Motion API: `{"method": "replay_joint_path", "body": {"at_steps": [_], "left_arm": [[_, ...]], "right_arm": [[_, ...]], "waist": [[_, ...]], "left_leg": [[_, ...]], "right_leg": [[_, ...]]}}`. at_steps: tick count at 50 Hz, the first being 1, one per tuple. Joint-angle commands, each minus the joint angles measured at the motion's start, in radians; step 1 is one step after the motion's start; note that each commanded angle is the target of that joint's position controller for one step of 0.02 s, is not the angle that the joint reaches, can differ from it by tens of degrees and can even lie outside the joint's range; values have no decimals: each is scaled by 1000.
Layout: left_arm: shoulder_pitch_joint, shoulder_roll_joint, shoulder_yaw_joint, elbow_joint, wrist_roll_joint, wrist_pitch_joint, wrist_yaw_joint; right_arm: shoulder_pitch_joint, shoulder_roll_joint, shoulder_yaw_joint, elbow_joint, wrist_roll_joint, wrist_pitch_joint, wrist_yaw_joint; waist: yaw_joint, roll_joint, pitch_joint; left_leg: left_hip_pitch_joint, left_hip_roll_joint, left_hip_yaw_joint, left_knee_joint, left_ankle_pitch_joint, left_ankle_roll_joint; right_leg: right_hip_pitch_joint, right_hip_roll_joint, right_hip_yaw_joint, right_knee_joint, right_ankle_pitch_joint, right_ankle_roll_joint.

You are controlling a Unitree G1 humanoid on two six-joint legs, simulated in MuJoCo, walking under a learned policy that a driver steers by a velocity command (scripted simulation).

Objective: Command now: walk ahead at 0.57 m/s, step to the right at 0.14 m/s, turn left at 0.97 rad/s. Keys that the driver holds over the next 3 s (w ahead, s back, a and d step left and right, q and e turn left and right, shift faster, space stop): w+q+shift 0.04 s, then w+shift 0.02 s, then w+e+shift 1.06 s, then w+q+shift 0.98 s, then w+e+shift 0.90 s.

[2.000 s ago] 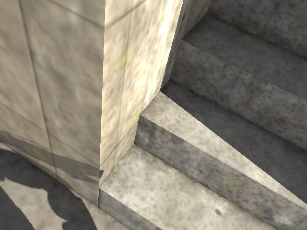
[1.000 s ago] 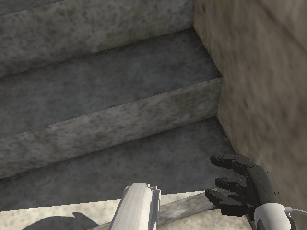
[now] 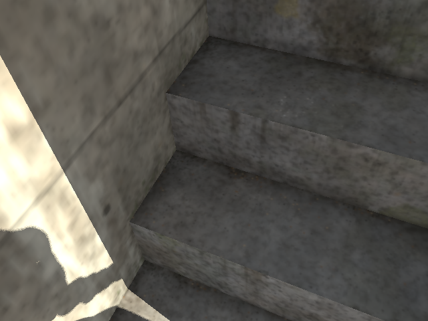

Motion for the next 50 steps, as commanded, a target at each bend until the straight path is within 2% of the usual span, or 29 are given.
{"method": "replay_joint_path", "body": {"at_steps": [1, 2, 3, 7, 9, 10, 12, 13, 14, 15, 16, 17, 18, 20, 23, 27, 32, 34, 37, 38, 39, 40, 41, 42, 43, 44, 46, 48, 50], "left_arm": [[115, 5, 11, 52, -3, -23, 3], [5, 140, 41, 2, 4, -49, 29], [-75, 149, 52, -19, -21, -63, 41], [-53, 114, 46, 38, -12, -64, 43], [-107, 81, 32, 41, -23, -49, 75], [-65, 120, 46, 73, -20, -44, 85], [-2, 138, 75, 120, -65, -37, 38], [41, 75, 63, 86, -75, -39, 8], [-37, 51, 73, 53, -77, -54, -13], [132, 113, 106, 63, -47, -24, -9], [30, 124, 116, 40, -9, -13, -6], [-73, 62, 100, 15, 15, -11, -5], [-121, 29, 76, -2, 30, -7, -10], [-89, 22, 58, 7, 3, 11, -30], [-153, -13, 36, -9, -19, 26, -10], [-146, 39, 59, -33, -19, 60, 50], [-362, -1, 36, -132, -10, 87, 39], [-369, 0, 47, -135, -1, 99, 21], [-335, 7, 56, -111, -33, 100, 5], [-284, -25, 18, -117, -80, 112, -11], [-255, 10, 35, -72, -97, 132, 0], [-184, 1, 42, -52, -97, 139, 19], [43, 44, 64, 46, -47, 117, 36], [177, 156, 99, 64, -27, 112, 41], [174, 310, 145, 54, -25, 95, 43], [66, 347, 156, 16, -75, 77, 64], [-51, 278, 135, 65, -33, 50, 62], [-110, 168, 111, 133, 14, 7, 66], [10, 156, 113, 200, -1, -21, 73]], "right_arm": [[17, 88, 17, -68, -31, -8, 2], [85, 19, 6, -144, -24, 7, 6], [21, -17, 2, -171, -41, 13, 6], [-111, -18, 29, -173, -11, 17, 36], [-146, 63, 58, -163, 45, -8, 49], [-61, 100, 62, -152, 56, -22, 35], [192, 78, 46, -51, 22, -79, 3], [194, 40, 38, -40, -27, -81, -14], [245, -71, 0, -56, -29, -77, -6], [199, -227, -47, -91, -38, -81, 2], [101, -179, -48, -98, -25, -67, 13], [36, -107, -24, -74, -17, -69, 12], [43, -27, 8, -32, -8, -83, 14], [80, 30, 26, 32, -6, -95, 5], [149, -16, 15, 102, -20, -140, 3], [137, -86, -6, 115, -10, -187, 8], [228, -153, -43, 131, -19, -179, 19], [276, -154, -39, 133, 2, -187, 14], [217, -190, -54, 85, 17, -193, 33], [153, -211, -51, 65, 54, -173, 35], [181, -194, -39, 61, 65, -145, 29], [193, -217, -37, 55, 60, -122, 31], [230, -201, -20, 72, 46, -99, 49], [88, -205, -20, -6, 79, -113, 82], [16, -105, -4, -101, 84, -132, 124], [65, -13, 3, -111, 19, -133, 163], [171, 69, 42, -118, -31, -125, 155], [46, 74, 70, -166, -42, -79, 149], [-11, 72, 78, -202, -37, -43, 134]], "waist": [[-66, -17, -1], [-186, -209, -18], [-160, -222, 12], [-80, -5, -35], [-98, -4, -66], [-123, -93, -139], [-197, -36, -231], [-147, 208, -261], [-211, 300, -219], [-142, 269, -360], [-97, 85, -304], [-64, 115, -167], [-34, 51, -55], [-7, 3, 4], [-31, 53, 8], [-13, 131, -61], [-50, 73, -5], [-57, 82, 6], [-28, 160, 6], [20, 197, 27], [-46, 167, -27], [-27, 180, -93], [19, 117, -230], [187, -49, -252], [157, -365, -267], [71, -388, -279], [-71, -259, -308], [-101, -94, -138], [-61, -20, -94]], "left_leg": [[-319, -40, 17, 489, -91, 5], [-375, 46, -23, 436, -89, -22], [-354, 71, -8, 457, -28, -44], [-186, 79, 35, 27, -5, -8], [145, 156, 85, -505, 60, 24], [293, 127, 150, -629, 87, 40], [507, 108, 187, -1072, 463, 72], [765, 254, 16, -921, 503, 66], [783, 427, -187, -889, 1136, 122], [749, 619, -441, -973, 1058, 257], [643, 607, -421, -1069, 424, 249], [568, 520, -314, -1072, 32, 213], [492, 454, -179, -1066, -27, 158], [400, 396, -34, -1068, 11, 147], [440, 462, 10, -1124, 86, 171], [487, 470, 68, -1188, -86, 180], [640, 521, 149, -1271, -168, 156], [660, 545, 203, -1309, -191, 175], [643, 506, 276, -1323, -214, 154], [472, 467, 392, -1382, -158, 124], [397, 451, 402, -1395, 112, 184], [476, 462, 403, -1260, 442, 205], [552, 434, 451, -902, 1116, 230], [346, 373, 416, -529, 1304, 149], [76, 184, 310, -204, 415, 47], [-145, 102, 36, 161, 254, -2], [-339, 113, -62, 557, 381, -10], [-415, 110, 24, 800, 286, -55], [-501, 104, 27, 911, 186, -67]], "right_leg": [[233, -105, 81, -271, 329, -22], [215, -258, 368, -466, 115, -92], [145, -283, 396, -533, 119, -115], [191, -180, 178, -534, 139, -68], [129, -137, 53, -527, 446, -54], [185, -156, 83, -498, 753, -92], [342, -112, 68, -167, 998, -37], [20, -69, 93, 81, 373, 46], [-221, 118, 70, 587, -21, 113], [-330, 164, 182, 1093, -3, 161], [-461, 108, 163, 1334, 100, 173], [-631, 110, 125, 1557, 170, 163], [-702, 87, 116, 1554, 215, 149], [-698, 80, 103, 1518, 230, 139], [-807, 65, 84, 1566, 139, 111], [-791, 32, 50, 1525, 167, 98], [-996, -37, 77, 1425, 37, 84], [-990, -68, 41, 1412, 5, 92], [-857, -122, 36, 1141, -65, 76], [-554, -177, -16, 599, -303, 33], [-290, -81, -162, 530, -345, 24], [-213, -43, -175, 486, -378, 24], [-57, 152, -210, 481, -448, -14], [86, 110, 156, 114, -407, -87], [214, -50, 755, -396, -552, -120], [302, -121, 1067, -651, -689, -43], [383, -114, 891, -427, -395, -53], [239, -12, 409, -77, 35, -8], [281, -32, 347, -104, 148, 8]]}}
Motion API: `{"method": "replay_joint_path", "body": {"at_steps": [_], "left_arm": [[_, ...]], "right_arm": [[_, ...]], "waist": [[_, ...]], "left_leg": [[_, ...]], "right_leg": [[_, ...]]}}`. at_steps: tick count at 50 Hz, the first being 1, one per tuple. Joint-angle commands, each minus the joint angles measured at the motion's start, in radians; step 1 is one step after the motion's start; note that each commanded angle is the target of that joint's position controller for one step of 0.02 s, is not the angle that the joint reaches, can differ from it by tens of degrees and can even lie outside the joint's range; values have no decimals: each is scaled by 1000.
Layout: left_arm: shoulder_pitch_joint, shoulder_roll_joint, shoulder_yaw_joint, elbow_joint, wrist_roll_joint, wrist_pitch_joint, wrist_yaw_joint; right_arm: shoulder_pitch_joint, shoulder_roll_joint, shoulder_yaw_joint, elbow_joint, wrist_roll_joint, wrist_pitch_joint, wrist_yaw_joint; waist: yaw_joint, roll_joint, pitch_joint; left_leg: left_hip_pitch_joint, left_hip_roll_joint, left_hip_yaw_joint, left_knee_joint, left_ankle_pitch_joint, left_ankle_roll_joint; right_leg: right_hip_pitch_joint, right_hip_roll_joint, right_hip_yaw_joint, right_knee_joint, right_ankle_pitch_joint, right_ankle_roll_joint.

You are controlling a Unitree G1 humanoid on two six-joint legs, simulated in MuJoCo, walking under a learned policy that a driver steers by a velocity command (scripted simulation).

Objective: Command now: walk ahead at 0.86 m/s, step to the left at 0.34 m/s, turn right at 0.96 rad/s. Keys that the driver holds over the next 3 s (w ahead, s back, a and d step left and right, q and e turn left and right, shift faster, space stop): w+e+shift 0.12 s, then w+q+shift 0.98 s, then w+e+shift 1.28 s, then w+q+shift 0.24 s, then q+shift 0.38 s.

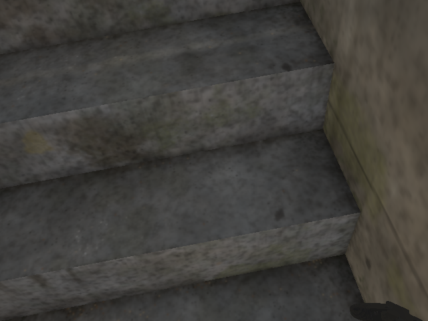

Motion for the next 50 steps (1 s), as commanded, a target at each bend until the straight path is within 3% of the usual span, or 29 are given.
{"method": "replay_joint_path", "body": {"at_steps": [1, 4, 10, 13, 15, 16, 17, 18, 19, 20, 21, 22, 23, 25, 28, 30, 31, 34, 36, 38, 39, 41, 42, 43, 44, 45, 46, 48, 50], "left_arm": [[-28, 155, 56, -33, -5, -90, 21], [-130, 197, 59, -73, 11, -122, 41], [110, 280, 92, 3, 32, -98, 71], [174, 287, 92, 20, 3, -93, 94], [40, 278, 81, -27, -18, -90, 121], [-107, 286, 71, -81, -45, -75, 113], [-55, 363, 88, -76, -58, -78, 99], [-46, 403, 91, -68, -63, -66, 62], [-140, 389, 102, -73, -89, -67, 21], [-268, 347, 89, -183, -78, -58, -14], [-398, 178, 47, -255, -22, -37, -43], [-409, 51, 16, -327, 83, -38, -68], [-349, 34, -1, -330, 95, -58, -76], [-287, 42, -17, -322, 113, -90, -69], [-253, 24, -36, -284, 81, -67, -29], [-307, -14, -62, -297, 29, -40, -14], [-378, -55, -77, -313, 37, -36, -16], [-533, -139, -119, -358, 55, -27, -35], [-707, -136, -127, -392, 7, -25, -30], [-491, -80, -104, -316, -6, -40, -41], [-347, -10, -75, -284, -29, -37, -41], [13, 219, 22, -153, -52, -25, -33], [169, 329, 65, -101, -41, -29, -37], [21, 299, 64, -23, -45, -37, -46], [-65, 164, 35, -120, 18, -45, -14], [-138, 75, 15, -124, -7, -67, 22], [-198, 22, -6, -82, -38, -105, 27], [-233, 49, -10, -20, -18, -146, 46], [-289, 97, -11, -75, -34, -169, -10]], "right_arm": [[-21, 36, 34, -120, -16, 38, -7], [-91, -48, 11, -161, 11, 95, -33], [-294, 36, 50, -295, -12, 153, -77], [-348, 42, 78, -366, -3, 190, -72], [-225, 22, 91, -347, 19, 201, -30], [-38, 2, 87, -277, 62, 206, -9], [128, -37, 49, -197, 44, 212, -13], [263, -82, 15, -96, 87, 193, -8], [341, -113, -5, -99, 90, 172, 2], [291, -191, -36, -104, 37, 148, -8], [183, -213, -51, -108, 36, 128, -14], [165, -184, -56, -32, 70, 89, -42], [183, -194, -64, 0, 84, 60, -52], [159, -159, -66, 55, 76, 6, -73], [252, -114, -64, 155, 58, -69, -57], [319, -107, -64, 203, 49, -83, -63], [391, -84, -55, 235, 35, -94, -71], [503, -85, -75, 266, 64, -52, -77], [650, -68, -77, 321, 81, -37, -100], [459, -71, -84, 288, 108, -47, -128], [349, -143, -111, 234, 103, -79, -153], [150, -273, -164, 163, 111, -163, -146], [24, -309, -201, 101, 131, -180, -131], [46, -186, -176, 118, 134, -160, -99], [63, -125, -154, 31, 76, -122, -97], [29, -30, -109, 4, 33, -78, -104], [44, 17, -69, -16, -24, -38, -111], [89, -11, -62, -61, -51, 12, -118], [59, -68, -76, -74, -4, 72, -151]], "waist": [[-55, -148, -63], [-98, -131, -4], [7, -242, 54], [27, -280, 14], [-101, -245, -64], [-181, -155, -195], [-189, -208, -246], [-215, -208, -322], [-284, -251, -298], [-299, -48, -239], [-240, 176, -152], [-138, -8, -40], [-121, -30, -4], [-34, -102, 85], [-26, -265, 120], [-60, -199, 107], [-95, -156, 81], [-131, -131, 74], [-239, -190, 74], [-52, -141, -164], [48, -44, -286], [232, 39, -483], [341, -203, -467], [235, -550, -537], [141, -323, -420], [108, -243, -331], [-23, -2, -109], [-156, 252, 9], [-133, 58, 107]], "left_leg": [[-368, -1, -63, 189, -98, -19], [-227, -35, -18, 88, -58, -6], [-603, -31, 1, 329, -450, 35], [-580, -41, 20, 196, -586, 54], [-339, 41, 4, -269, -637, 123], [101, -50, 206, -696, -725, 165], [337, -130, 273, -704, -648, 179], [481, -260, 313, -665, -765, 180], [381, -256, 190, -917, -742, 268], [441, -155, -204, -1184, -784, 361], [439, -80, -603, -1462, -887, 407], [361, -56, -721, -1532, -875, 317], [363, -40, -770, -1583, -868, 238], [260, -68, -714, -1566, -613, 114], [321, -53, -534, -1484, 165, 46], [415, -82, -439, -1532, 223, 41], [547, -35, -474, -1514, 277, 87], [571, -93, -397, -1617, 225, 48], [559, 36, -524, -1930, 320, 111], [595, 8, -227, -1760, 1286, 28], [559, 58, -271, -1699, 1789, 8], [675, 54, -269, -1343, 2280, -74], [627, -119, -151, -688, 1648, -217], [150, -346, -142, 41, -410, -210], [-241, -192, -238, 393, -537, -81], [-363, -150, -302, 421, -627, 34], [-340, -71, -254, 326, -552, 103], [-154, -30, -161, 219, -308, 98], [-171, -31, -75, 21, -484, 87]], "right_leg": [[361, -171, 291, -381, 630, -76], [107, -263, 351, -605, 684, -121], [498, -401, 143, -685, 1174, -96], [653, -466, 32, -816, 1416, -33], [686, -499, -84, -831, 1745, 35], [563, -444, -159, -845, 1980, -13], [539, -504, -132, -760, 2374, -51], [567, -498, -166, -529, 2563, -114], [607, -425, -161, -149, 2481, -88], [266, -225, -137, 219, 1740, -40], [-104, -4, -41, 566, 653, -6], [-306, -91, 97, 849, 652, 2], [-407, -88, 68, 980, 676, -17], [-480, -134, 61, 1054, 767, -8], [-613, -133, -13, 1085, 712, 46], [-673, -103, -125, 1053, 571, 40], [-831, -92, -121, 1209, 525, 26], [-822, -61, -165, 1009, 515, -20], [-743, -12, -292, 888, 415, -6], [-242, 19, -297, 549, 362, -72], [37, 48, -254, 352, 367, -102], [426, 60, -152, -69, 362, -83], [572, -63, -81, -452, 717, -242], [760, -367, 556, -563, 1076, -530], [742, -503, 686, -458, 1179, -622], [676, -490, 722, -529, 628, -524], [436, -476, 557, -648, 417, -377], [151, -444, 329, -705, 593, -243], [102, -433, 28, -788, 977, -230]]}}
Over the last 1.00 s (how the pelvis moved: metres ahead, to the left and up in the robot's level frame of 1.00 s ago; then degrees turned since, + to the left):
0.15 -0.13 0.14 -31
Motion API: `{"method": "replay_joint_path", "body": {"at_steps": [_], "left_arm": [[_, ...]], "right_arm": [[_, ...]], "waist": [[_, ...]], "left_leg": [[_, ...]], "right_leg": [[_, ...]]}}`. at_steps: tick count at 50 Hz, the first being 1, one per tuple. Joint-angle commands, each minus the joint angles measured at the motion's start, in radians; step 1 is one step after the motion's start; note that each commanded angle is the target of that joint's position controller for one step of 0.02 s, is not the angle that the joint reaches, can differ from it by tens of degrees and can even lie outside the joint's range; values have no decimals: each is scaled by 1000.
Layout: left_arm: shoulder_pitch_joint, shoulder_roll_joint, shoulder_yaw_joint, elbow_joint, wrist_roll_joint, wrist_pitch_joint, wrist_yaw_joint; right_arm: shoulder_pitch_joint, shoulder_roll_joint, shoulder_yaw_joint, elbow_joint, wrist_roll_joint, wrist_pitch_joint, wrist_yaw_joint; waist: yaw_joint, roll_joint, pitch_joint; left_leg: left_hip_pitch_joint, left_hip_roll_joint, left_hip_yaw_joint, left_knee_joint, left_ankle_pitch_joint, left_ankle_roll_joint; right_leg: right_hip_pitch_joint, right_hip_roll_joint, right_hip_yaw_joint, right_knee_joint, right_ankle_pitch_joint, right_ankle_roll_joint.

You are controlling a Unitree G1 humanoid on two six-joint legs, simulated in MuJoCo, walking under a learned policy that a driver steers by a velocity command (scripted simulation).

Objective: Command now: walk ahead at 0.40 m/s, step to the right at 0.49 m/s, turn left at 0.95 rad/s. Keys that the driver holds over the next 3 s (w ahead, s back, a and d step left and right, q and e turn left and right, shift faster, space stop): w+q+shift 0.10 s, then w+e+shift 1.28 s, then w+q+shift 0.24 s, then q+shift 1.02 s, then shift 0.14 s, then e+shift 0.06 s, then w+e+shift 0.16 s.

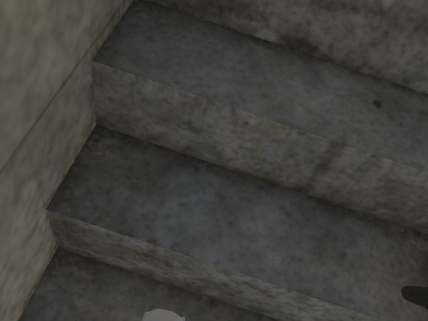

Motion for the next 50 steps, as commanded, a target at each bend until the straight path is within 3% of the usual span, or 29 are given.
{"method": "replay_joint_path", "body": {"at_steps": [1, 3, 5, 7, 8, 9, 10, 11, 14, 17, 19, 20, 22, 23, 24, 26, 27, 28, 30, 32, 34, 37, 40, 44, 45, 46, 47, 49, 50], "left_arm": [[-147, -100, -73, -100, -4, -58, -68], [-138, -32, -63, 21, 26, -68, -25], [-8, 11, -59, 22, -1, -56, -33], [-108, 3, -73, -6, -133, -47, -85], [-100, -25, -82, -50, -144, -24, -90], [-55, -55, -90, -128, -114, -8, -82], [35, -146, -100, -223, -113, -7, -111], [-106, -167, -104, -309, -100, -16, -102], [-247, -172, -129, -450, -9, 15, -108], [74, -122, -112, -387, 42, 72, -89], [369, -69, -78, -231, 29, 147, -65], [275, -8, -55, -198, 5, 136, -71], [12, 22, -27, -169, -29, 107, -87], [-267, 27, -22, -219, -35, 124, -99], [-387, 14, -13, -255, -23, 112, -105], [126, -79, -5, -65, 3, 77, -66], [301, 0, 22, 38, 21, 65, -64], [342, 74, 35, 4, 44, 62, -55], [335, 62, 33, -66, 38, 54, -41], [47, 25, 10, -145, 33, 67, -62], [75, 66, 11, -98, 40, 20, -93], [209, 84, 21, -101, 6, 2, -78], [294, 140, 73, -82, 43, -8, -71], [242, 100, 87, -104, 42, 81, -54], [140, 106, 91, -129, 3, 38, -76], [68, 79, 82, -186, -22, 5, -132], [-21, -20, 70, -252, 36, 16, -146], [204, -42, 57, -247, 84, 78, -121], [211, -47, 55, -265, 70, 119, -131]], "right_arm": [[12, 9, 35, -71, 25, 68, -51], [-4, 83, 79, -90, 17, 58, -9], [-2, 43, 83, -67, 42, 40, 24], [290, -3, 77, 88, 126, -8, 45], [314, 19, 92, 152, 106, -7, 50], [273, 4, 100, 212, -13, 0, 41], [334, -147, 53, 220, -26, -1, -22], [414, -251, 0, 220, -43, 13, -65], [147, -206, 10, 208, -62, -13, -67], [-518, -239, 35, 33, 2, -53, 2], [-375, -300, -7, 17, 52, -62, 22], [-272, -249, -13, 1, 110, -46, 21], [-77, -195, -2, -67, 88, -26, 36], [67, -163, -5, -44, 59, -15, 48], [297, -149, 7, 20, 21, -26, 53], [24, 75, 91, -40, 11, -54, 0], [-122, 161, 126, -115, 10, -76, -25], [-138, 145, 136, -168, 33, -95, -13], [-265, 61, 137, -279, 32, -76, 4], [-208, 17, 138, -267, 50, -34, 17], [-270, 56, 125, -243, 65, 16, -30], [-300, 50, 133, -298, 21, 21, -37], [-439, 71, 154, -344, 14, 29, -7], [-194, 129, 173, -282, 105, 71, -47], [68, 53, 121, -188, 115, 25, -58], [136, -85, 69, -191, 81, 1, -79], [35, -63, 63, -144, 80, -13, -77], [-332, -29, 73, -183, 88, -66, -54], [-460, 43, 93, -166, 88, -71, -49]], "waist": [[-78, 134, 72], [-137, 204, -65], [-116, 113, -211], [-276, 55, -357], [-289, 165, -212], [-165, 135, -118], [-108, 187, -342], [-179, 134, -485], [2, 110, -293], [356, 78, -97], [352, 250, -418], [263, 117, -504], [-11, -67, -607], [-160, -254, -609], [-260, -184, -617], [34, 85, -249], [78, 39, -150], [92, 43, -158], [96, 109, -100], [-80, 232, 44], [-7, 19, 13], [33, 93, 3], [131, 96, -87], [13, -1, -249], [-157, 13, -371], [-213, 326, -546], [-149, 562, -560], [139, 374, -468], [259, 316, -244]], "left_leg": [[9, 69, 167, -198, -209, 34], [387, 41, 265, -608, 213, 91], [403, -17, 299, -961, 261, 110], [897, 33, 275, -1845, 909, 28], [1126, 169, 181, -2187, 1275, 22], [1155, 280, 136, -2162, 1400, -44], [1493, 482, 8, -1533, 2343, 55], [1720, 595, -60, -1407, 2481, 173], [1527, 522, 184, -1602, 1828, 148], [342, 338, 615, -2033, 1557, 19], [653, 349, 482, -1839, 2108, 98], [1026, 298, 421, -1528, 2182, 57], [881, 150, 369, -1118, 1466, 0], [738, 30, 258, -992, 558, -26], [585, -5, 160, -624, 374, -28], [37, 0, 111, -3, 228, -28], [-159, 4, 130, 245, 112, -30], [-439, -29, 127, 472, -40, -67], [-432, 34, 7, 348, -152, -53], [-159, 89, 60, -42, -16, -40], [-264, 69, 166, 265, -8, -31], [-290, 170, 49, -36, 2, -15], [-362, 186, 145, -134, 51, -14], [471, 58, 218, -813, -435, 13], [777, 73, 128, -923, -353, 33], [1084, 311, -319, -1187, -526, 84], [962, 446, -441, -1268, -300, 81], [600, 571, -424, -1303, -222, 91], [404, 605, -270, -1277, -194, 97]], "right_leg": [[-96, -355, 187, -547, 669, -169], [-175, -199, -43, -427, 942, -42], [123, -143, -22, -231, 1324, -54], [80, -82, -36, 155, 1053, -55], [-204, -8, -6, 469, -16, -44], [-364, -23, 126, 1100, -106, -23], [-741, 82, 423, 1640, -219, 49], [-1059, 149, 541, 1939, -317, 68], [-1351, 107, 485, 2063, -405, 82], [-250, 42, 312, 942, -176, 56], [72, 106, 237, 694, -152, 17], [-90, 113, 282, 458, -25, -8], [86, 156, 343, 58, 274, -96], [98, 99, 447, -94, 329, -170], [194, 73, 474, -107, 159, -233], [318, 22, 508, -175, 219, -217], [366, -15, 496, -137, 533, -226], [581, -133, 607, -113, 911, -283], [435, -192, 746, -306, 658, -251], [-108, -175, 627, -467, 339, -180], [-109, -195, 664, -545, 271, -262], [-5, -187, 727, -563, 59, -196], [256, -222, 845, -609, -1, -215], [16, -186, 704, -527, 804, -105], [-72, -138, 580, -225, 1412, -67], [-349, -61, 560, 47, 1054, 19], [-352, 16, 448, 466, 288, 58], [-332, -40, 467, 1224, 236, 75], [-412, -136, 482, 1259, 240, 31]]}}
Over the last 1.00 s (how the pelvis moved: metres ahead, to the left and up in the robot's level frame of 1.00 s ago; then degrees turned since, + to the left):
0.53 0.20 0.45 24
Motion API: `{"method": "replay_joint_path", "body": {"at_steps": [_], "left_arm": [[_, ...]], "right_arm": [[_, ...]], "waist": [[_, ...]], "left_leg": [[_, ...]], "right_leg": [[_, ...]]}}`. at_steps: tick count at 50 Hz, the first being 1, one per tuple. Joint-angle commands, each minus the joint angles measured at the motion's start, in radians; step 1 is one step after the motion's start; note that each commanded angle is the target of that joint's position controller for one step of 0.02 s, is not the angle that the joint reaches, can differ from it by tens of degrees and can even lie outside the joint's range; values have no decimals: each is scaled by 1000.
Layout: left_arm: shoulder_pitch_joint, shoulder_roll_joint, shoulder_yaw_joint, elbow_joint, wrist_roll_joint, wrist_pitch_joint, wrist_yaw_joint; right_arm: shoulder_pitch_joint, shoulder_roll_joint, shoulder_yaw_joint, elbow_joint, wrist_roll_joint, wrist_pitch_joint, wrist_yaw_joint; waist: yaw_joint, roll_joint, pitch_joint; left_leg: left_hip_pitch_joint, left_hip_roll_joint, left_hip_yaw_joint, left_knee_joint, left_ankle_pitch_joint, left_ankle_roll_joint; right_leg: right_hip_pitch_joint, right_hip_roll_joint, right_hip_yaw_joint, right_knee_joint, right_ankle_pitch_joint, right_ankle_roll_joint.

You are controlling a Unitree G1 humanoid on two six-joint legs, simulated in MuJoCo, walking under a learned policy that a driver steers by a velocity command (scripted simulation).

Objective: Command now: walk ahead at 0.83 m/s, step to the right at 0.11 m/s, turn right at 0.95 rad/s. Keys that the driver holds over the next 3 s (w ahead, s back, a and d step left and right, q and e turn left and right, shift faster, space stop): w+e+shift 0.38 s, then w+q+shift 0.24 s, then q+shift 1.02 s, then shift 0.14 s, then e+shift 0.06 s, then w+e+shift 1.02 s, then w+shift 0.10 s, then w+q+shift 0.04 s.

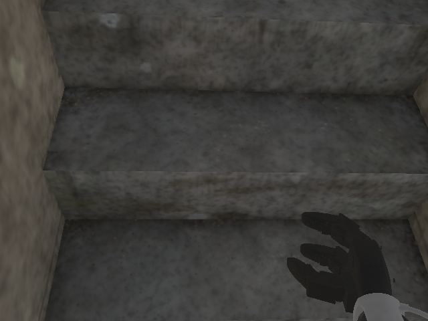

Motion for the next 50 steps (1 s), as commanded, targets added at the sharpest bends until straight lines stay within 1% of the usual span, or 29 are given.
{"method": "replay_joint_path", "body": {"at_steps": [1, 3, 5, 7, 9, 11, 13, 15, 16, 17, 18, 19, 20, 22, 25, 26, 28, 30, 31, 32, 33, 36, 38, 41, 45, 47, 48, 49, 50], "left_arm": [[103, 124, 5, -169, 19, 81, -8], [233, 136, 3, -149, -11, 125, -1], [293, 37, -29, -86, -70, 118, 1], [194, 21, -38, -94, -50, 62, -19], [249, 21, -55, -44, -16, 0, -19], [470, 34, -48, 92, -12, -48, -2], [486, 23, -87, 122, 15, -59, 61], [396, 164, -38, 63, 5, -59, 121], [349, 223, -11, 65, -19, -66, 137], [238, 334, 35, 44, -12, -100, 181], [202, 335, 49, 50, -2, -123, 182], [244, 280, 53, 100, -5, -129, 182], [310, 272, 49, 143, -16, -135, 149], [332, 162, 10, 185, -65, -121, 128], [296, 110, -15, 189, -34, -64, 122], [170, 124, -23, 152, -35, -63, 118], [120, 145, -17, 129, -34, -63, 91], [74, 169, 1, 68, -48, -75, 37], [-43, 141, -8, 11, -31, -85, 13], [-225, 46, -32, -39, -23, -65, 52], [-240, -130, -100, -121, 31, -42, 78], [-183, -66, -130, -207, 69, -19, 110], [-225, -41, -139, -219, 24, -6, 121], [-320, -32, -150, -276, 11, -9, 98], [-379, -110, -196, -306, -124, -22, 100], [-150, -10, -157, -235, -116, -15, 125], [-114, 11, -149, -210, -85, -28, 131], [-57, 91, -123, -205, -87, -17, 146], [-103, 88, -101, -192, -69, -15, 154]], "right_arm": [[-303, -128, -63, -49, -3, -62, 0], [-337, -186, -74, -13, -59, -74, 5], [-330, -206, -81, 72, -95, -58, 41], [-187, -235, -101, 145, -93, -45, 54], [-181, -228, -111, 145, -36, -24, 64], [-319, -125, -65, 91, -2, 47, 103], [-372, 111, 11, -133, 1, 15, 133], [-294, 111, 30, -215, -84, -48, 172], [-319, 33, 6, -243, -93, -51, 170], [-380, -45, -12, -309, -61, -36, 158], [-512, -160, -56, -339, -53, -12, 127], [-528, -141, -62, -310, -81, 25, 108], [-503, -122, -48, -302, -39, 34, 69], [-404, -59, -24, -245, -48, 23, 62], [-340, 42, 35, -202, 8, 47, 43], [-147, 41, 36, -155, 30, 49, 40], [82, -50, -12, -75, 2, 44, 48], [271, -174, -49, 35, -29, 45, 59], [405, -262, -75, 80, -36, 64, 51], [260, -260, -85, 32, -3, 85, 68], [125, -213, -87, 97, 28, 72, 79], [250, -147, -91, 237, -19, 37, 38], [310, -164, -96, 303, -14, 15, 36], [356, -258, -129, 303, -6, -7, 16], [429, -268, -144, 257, -35, 31, 21], [402, -334, -167, 238, 9, 12, 45], [379, -299, -160, 195, 21, -4, 63], [416, -230, -154, 119, 26, -13, 74], [445, -285, -173, 115, 2, 9, 70]], "waist": [[221, 256, -194], [316, 210, -165], [329, 259, -63], [235, 187, -32], [240, 103, -90], [357, -103, 93], [143, -251, 92], [87, -89, -124], [80, 60, -150], [48, 28, -181], [71, 138, -165], [84, 175, -180], [98, 17, -188], [73, 164, -139], [77, 46, -105], [-20, 11, -141], [-104, -18, -295], [-167, 212, -399], [-267, 501, -339], [-318, 702, -211], [-190, 471, -46], [-41, 29, 47], [-48, 50, 72], [-76, -16, -57], [-121, 106, -158], [5, 125, -348], [-7, 67, -333], [-33, -61, -334], [-72, -18, -403]], "left_leg": [[147, 372, -454, -622, 214, 150], [61, 339, -201, -626, 311, 36], [95, 320, -45, -488, 256, 11], [313, 286, 34, -379, 225, 28], [380, 219, 155, -126, 332, 19], [146, -7, 202, 454, 90, 48], [-465, -132, 45, 970, 232, 33], [-651, -105, -98, 1018, 345, 32], [-681, -93, -164, 1080, 342, 60], [-769, -58, -334, 1027, 358, 79], [-837, -76, -397, 1054, 339, 61], [-860, -100, -423, 1084, 396, 79], [-834, -107, -361, 1031, 238, 104], [-660, -81, -149, 635, 334, 111], [66, -167, 47, 202, 118, 142], [258, -195, 81, 178, 149, 154], [334, -308, 74, 6, 62, 177], [445, -291, -332, -456, -120, 276], [502, -182, -769, -763, -359, 396], [330, -139, -1086, -1075, -287, 528], [171, -131, -1155, -1025, -182, 537], [101, -123, -917, -889, 326, 437], [140, -173, -760, -847, 741, 418], [247, -206, -626, -808, 1145, 391], [208, -207, -617, -942, 1301, 297], [472, -277, -487, -668, 1260, 193], [263, -318, -419, -465, 818, 140], [21, -351, -319, -179, 255, 103], [37, -298, -229, 111, 240, 34]], "right_leg": [[-125, -173, -44, 594, 23, -47], [75, -194, -149, 361, 7, -56], [102, -239, -195, -136, -54, -104], [70, -221, -308, -582, 64, -137], [223, -303, -293, -946, 403, -179], [255, -88, -347, -1080, 501, -93], [423, -36, 36, -635, 1183, -31], [629, -289, 633, -956, 840, -187], [664, -317, 683, -988, 628, -235], [734, -523, 1056, -1137, 292, -336], [797, -564, 1095, -1156, 211, -368], [866, -508, 962, -1126, 176, -319], [922, -428, 700, -1035, 341, -401], [766, -256, 326, -1036, 288, -251], [161, -279, 205, -1421, 328, -181], [133, -284, 90, -1379, 703, -174], [360, -297, -47, -1014, 1496, -196], [315, -227, -99, -557, 1459, -174], [18, -79, -130, -144, 862, -148], [-173, 111, -55, 331, -152, -61], [-352, 78, 97, 717, -202, -19], [-446, -46, 108, 811, -312, 43], [-475, -64, 31, 760, -325, 74], [-333, -115, -32, 408, -251, 64], [313, -101, -146, -587, -73, 50], [529, -111, -182, -1006, 286, -4], [739, -200, -143, -945, 462, -26], [869, -541, 110, -820, 973, -133], [728, -683, 166, -869, 888, -275]]}}
Over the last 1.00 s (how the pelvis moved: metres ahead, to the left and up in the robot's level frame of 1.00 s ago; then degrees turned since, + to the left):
0.32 0.02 0.28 -21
